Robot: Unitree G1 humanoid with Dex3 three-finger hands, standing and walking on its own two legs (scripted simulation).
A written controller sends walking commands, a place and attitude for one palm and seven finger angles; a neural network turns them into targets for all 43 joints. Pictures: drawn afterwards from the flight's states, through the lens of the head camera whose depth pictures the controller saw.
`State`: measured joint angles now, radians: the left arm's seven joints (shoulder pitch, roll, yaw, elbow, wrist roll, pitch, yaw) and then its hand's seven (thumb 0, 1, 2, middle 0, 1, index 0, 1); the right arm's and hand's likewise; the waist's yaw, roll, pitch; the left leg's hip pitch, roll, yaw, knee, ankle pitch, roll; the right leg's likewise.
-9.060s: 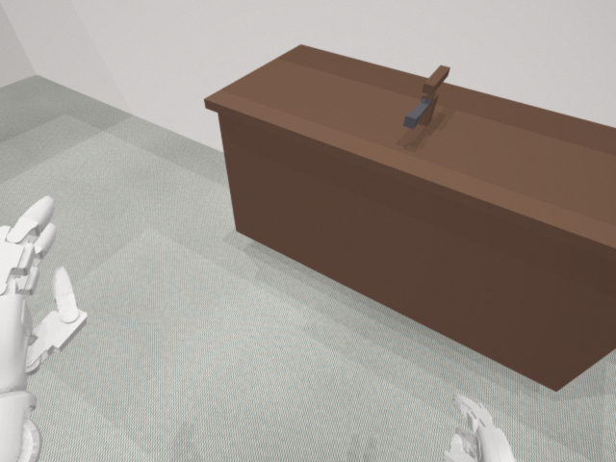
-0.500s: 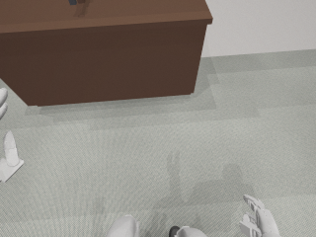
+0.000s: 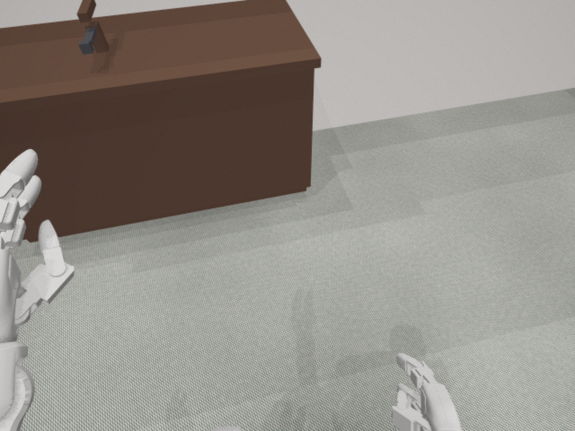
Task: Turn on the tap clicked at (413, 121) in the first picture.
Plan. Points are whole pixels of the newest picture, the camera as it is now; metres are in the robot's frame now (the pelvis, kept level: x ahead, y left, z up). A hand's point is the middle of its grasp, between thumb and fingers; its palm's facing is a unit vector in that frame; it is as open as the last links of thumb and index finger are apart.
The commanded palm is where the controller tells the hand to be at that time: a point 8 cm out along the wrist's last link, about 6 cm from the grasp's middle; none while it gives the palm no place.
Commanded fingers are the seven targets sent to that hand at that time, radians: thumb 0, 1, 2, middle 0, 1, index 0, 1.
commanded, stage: take the last steps up to it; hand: left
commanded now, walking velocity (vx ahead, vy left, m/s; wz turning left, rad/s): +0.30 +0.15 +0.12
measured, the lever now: (86, 47) +1.03 +0.68 +0.02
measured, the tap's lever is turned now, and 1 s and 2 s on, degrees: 0 0 0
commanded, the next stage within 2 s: none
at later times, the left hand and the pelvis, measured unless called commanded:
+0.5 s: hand (18, 276) +0.21 +0.28 +0.19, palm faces +0.46 -0.79 -0.41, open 7.5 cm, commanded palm +0.16 +0.31 +0.20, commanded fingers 0.00 0.90 0.90 -0.20 -0.30 -0.20 -0.30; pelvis +0.01 +0.03 +0.02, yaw +1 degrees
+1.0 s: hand (6, 201) +0.31 +0.35 +0.19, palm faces +0.44 -0.78 -0.44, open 7.4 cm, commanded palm +0.24 +0.39 +0.20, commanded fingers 0.00 0.90 0.90 -0.20 -0.30 -0.20 -0.30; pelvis +0.09 +0.10 +0.01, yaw +3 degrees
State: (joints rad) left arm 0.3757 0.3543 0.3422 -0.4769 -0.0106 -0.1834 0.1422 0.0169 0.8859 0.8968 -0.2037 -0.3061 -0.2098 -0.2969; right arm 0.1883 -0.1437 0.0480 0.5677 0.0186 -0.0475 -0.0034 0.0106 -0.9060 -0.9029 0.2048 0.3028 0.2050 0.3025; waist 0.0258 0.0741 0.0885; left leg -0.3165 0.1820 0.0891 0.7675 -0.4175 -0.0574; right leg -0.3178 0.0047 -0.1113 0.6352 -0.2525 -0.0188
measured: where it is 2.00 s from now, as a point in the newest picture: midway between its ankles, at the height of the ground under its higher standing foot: (234, 395)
